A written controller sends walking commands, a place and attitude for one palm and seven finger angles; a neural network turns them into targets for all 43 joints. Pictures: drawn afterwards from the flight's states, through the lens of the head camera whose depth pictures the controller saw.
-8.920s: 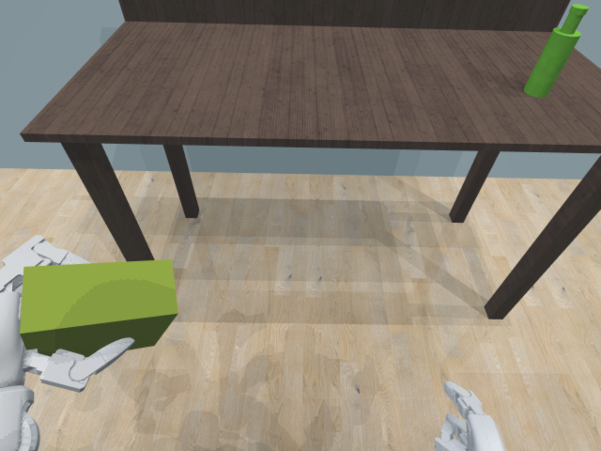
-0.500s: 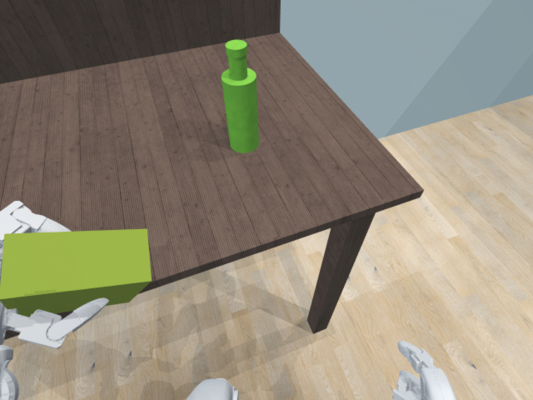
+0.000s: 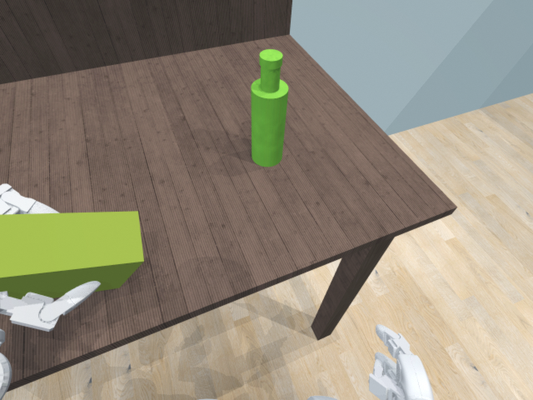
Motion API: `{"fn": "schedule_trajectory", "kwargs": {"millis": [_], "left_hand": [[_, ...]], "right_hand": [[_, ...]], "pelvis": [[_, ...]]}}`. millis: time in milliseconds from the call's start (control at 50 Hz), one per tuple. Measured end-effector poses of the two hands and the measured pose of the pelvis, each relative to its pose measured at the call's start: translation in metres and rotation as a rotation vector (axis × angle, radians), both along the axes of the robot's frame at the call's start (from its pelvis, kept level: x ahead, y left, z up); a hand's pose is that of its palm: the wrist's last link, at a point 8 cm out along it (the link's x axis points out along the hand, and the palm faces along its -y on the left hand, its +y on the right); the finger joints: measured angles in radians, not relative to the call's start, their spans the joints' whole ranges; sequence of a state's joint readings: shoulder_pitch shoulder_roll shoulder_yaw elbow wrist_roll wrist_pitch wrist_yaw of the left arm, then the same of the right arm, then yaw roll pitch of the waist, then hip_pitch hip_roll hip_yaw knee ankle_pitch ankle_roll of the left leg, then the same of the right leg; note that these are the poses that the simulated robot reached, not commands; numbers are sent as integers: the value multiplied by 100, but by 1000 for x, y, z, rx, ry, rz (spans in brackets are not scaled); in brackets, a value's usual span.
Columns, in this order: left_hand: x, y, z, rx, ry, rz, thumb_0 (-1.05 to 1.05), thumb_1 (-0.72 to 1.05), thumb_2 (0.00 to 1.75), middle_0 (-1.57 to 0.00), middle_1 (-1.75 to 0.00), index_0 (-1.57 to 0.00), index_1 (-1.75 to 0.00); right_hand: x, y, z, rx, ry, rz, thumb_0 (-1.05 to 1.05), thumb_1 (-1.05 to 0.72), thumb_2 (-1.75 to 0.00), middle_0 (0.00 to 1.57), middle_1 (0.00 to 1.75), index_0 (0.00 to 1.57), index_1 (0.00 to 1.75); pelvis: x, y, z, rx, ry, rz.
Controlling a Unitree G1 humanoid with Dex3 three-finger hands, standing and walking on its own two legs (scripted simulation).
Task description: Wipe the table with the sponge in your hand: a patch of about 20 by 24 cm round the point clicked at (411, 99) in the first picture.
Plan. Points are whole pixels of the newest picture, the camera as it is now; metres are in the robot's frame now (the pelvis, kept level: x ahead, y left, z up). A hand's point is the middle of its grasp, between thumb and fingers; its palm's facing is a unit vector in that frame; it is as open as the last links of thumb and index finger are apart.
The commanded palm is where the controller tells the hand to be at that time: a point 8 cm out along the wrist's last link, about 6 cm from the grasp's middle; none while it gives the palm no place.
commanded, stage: come to a stop and stand still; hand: left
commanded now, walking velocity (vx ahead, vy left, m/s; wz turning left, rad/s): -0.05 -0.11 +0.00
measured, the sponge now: (90, 257) +0.24 +0.22 +0.14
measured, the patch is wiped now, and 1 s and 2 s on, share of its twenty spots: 0.00 0.00 0.00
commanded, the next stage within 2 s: look again from close up in 1.02 s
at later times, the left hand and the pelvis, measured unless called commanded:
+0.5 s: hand (57, 262) +0.22 +0.23 +0.17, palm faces +0.33 -0.85 -0.41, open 9.9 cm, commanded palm +0.16 +0.27 +0.18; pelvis +0.00 -0.01 +0.00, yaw +0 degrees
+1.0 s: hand out of the picture +0.20 +0.29 +0.17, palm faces +0.43 -0.84 -0.32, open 9.9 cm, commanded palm +0.14 +0.32 +0.18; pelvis -0.02 +0.03 +0.01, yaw +1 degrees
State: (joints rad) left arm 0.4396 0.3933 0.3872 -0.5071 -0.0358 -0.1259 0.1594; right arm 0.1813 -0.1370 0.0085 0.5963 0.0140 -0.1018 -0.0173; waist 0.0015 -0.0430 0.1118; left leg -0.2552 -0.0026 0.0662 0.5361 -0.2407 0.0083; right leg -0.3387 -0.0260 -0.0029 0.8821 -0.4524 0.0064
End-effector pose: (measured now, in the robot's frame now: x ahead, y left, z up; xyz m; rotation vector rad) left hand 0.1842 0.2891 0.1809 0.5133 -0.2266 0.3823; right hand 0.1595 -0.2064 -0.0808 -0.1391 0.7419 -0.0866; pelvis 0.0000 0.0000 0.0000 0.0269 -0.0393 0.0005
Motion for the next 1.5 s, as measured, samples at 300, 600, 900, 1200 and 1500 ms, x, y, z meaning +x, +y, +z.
{"fn": "schedule_trajectory", "kwargs": {"millis": [300,600,900,1200,1500], "left_hand": [[12,4,58,137,-204,-12,0,-47,100,-77,-134,-75,-135],[-10,8,-12,-41,-35,-79,0,-47,100,-76,-134,-75,-135],[-25,39,2,-71,-123,-31,0,-47,100,-76,-134,-75,-135],[-26,41,-3,-104,-79,-23,0,-47,100,-76,-134,-75,-135],[-18,28,4,-49,-47,-61,0,-47,100,-76,-134,-75,-135]], "right_hand": [[1,-28,10,-78,-38,87,2,-90,-90,20,30,20,30],[-33,-48,14,-163,30,52,2,-91,-90,20,30,19,30],[2,37,22,-37,-90,140,2,-90,-90,21,30,20,30],[5,26,30,-84,-86,99,2,-90,-90,21,30,20,30],[-4,12,30,-94,-81,27,2,-90,-90,20,30,20,30]], "pelvis": [[-4,-18,3,-30,36,10],[-4,0,1,-32,37,15],[-15,29,5,-28,33,23],[-15,33,7,-37,22,28],[-13,29,8,-45,12,20]]}}
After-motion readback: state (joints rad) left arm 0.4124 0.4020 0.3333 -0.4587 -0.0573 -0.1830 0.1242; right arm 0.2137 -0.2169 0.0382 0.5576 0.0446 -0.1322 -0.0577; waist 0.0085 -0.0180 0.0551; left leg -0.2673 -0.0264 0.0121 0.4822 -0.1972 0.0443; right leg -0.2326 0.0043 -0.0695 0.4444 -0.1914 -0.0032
